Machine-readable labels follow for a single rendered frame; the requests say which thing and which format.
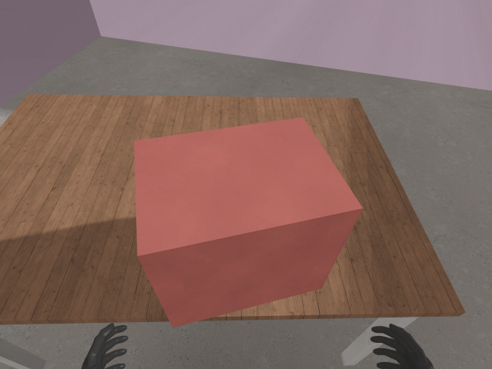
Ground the carton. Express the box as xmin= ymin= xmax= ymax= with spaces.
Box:
xmin=134 ymin=118 xmax=363 ymax=327

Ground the robot left hand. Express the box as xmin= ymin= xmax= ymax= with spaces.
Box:
xmin=81 ymin=323 xmax=128 ymax=369

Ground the table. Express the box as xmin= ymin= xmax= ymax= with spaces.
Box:
xmin=0 ymin=95 xmax=465 ymax=369

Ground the robot right hand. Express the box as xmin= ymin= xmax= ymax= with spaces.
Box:
xmin=371 ymin=324 xmax=434 ymax=369

